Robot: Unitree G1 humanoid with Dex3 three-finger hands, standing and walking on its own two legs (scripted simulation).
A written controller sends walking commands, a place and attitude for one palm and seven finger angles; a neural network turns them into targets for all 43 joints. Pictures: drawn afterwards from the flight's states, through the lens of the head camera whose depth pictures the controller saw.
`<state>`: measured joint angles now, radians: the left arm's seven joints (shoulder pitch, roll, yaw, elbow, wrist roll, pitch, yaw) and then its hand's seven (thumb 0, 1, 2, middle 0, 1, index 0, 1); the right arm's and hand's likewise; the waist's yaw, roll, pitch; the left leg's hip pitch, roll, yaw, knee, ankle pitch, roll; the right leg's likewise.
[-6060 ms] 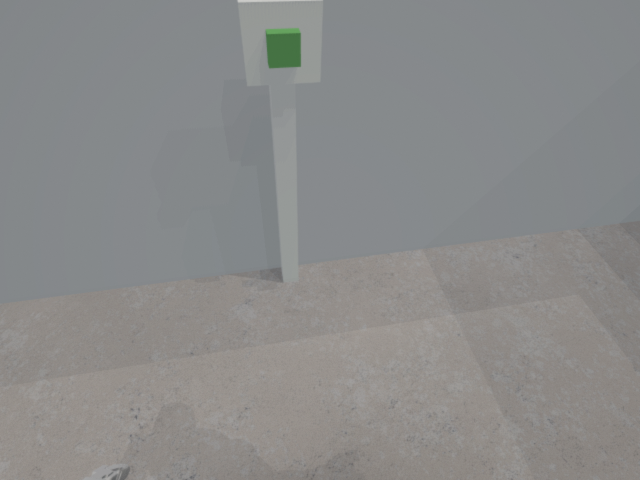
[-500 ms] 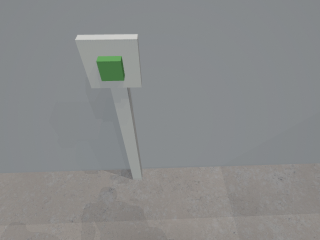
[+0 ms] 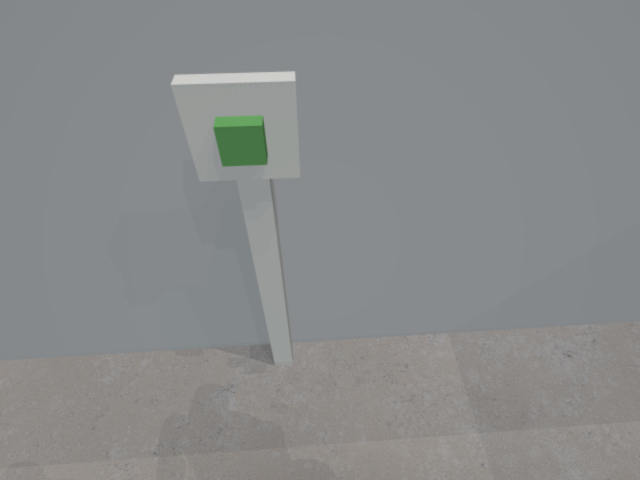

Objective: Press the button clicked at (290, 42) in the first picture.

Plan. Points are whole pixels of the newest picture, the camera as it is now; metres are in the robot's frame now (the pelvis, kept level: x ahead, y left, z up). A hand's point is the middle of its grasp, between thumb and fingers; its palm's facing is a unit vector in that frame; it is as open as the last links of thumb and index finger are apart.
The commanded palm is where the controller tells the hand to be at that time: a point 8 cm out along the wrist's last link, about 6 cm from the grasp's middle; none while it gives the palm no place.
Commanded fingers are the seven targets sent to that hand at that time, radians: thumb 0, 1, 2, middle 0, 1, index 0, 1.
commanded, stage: shuffle to correct the standing spot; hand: left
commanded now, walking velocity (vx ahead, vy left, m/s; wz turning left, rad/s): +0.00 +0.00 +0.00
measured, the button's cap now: (242, 140) +0.56 +0.15 +0.14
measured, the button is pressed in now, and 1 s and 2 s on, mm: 0 0 0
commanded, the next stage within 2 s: come to a stop and stand still in 0.78 s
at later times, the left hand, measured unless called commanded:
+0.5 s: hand out of the picture +0.00 +0.11 -0.19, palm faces +0.13 -0.98 -0.16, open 7.3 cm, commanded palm none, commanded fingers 0.00 0.90 0.90 -0.20 -0.30 -0.20 -0.30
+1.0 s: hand (275, 460) +0.19 +0.08 -0.18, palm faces +0.08 -0.96 -0.26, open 7.3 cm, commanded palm none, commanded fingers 0.00 0.90 0.90 -0.20 -0.30 -0.20 -0.30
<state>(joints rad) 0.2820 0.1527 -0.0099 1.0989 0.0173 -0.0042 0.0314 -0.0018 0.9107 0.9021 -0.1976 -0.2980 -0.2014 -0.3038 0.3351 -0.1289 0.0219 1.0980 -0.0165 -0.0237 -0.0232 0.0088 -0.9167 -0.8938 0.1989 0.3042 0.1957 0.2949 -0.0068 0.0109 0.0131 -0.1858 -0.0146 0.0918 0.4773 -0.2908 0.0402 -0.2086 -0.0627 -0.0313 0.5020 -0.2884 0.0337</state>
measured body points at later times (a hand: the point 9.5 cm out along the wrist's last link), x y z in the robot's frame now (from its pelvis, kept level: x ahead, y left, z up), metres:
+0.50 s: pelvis +0.05 -0.04 -0.01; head +0.08 -0.03 +0.44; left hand -0.01 +0.17 -0.17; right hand +0.06 -0.27 -0.17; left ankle +0.00 +0.06 -0.71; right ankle -0.02 -0.14 -0.74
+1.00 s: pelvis +0.14 -0.12 -0.02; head +0.18 -0.14 +0.43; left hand +0.18 +0.13 -0.15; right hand +0.14 -0.35 -0.18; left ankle +0.07 +0.05 -0.73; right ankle +0.19 -0.24 -0.74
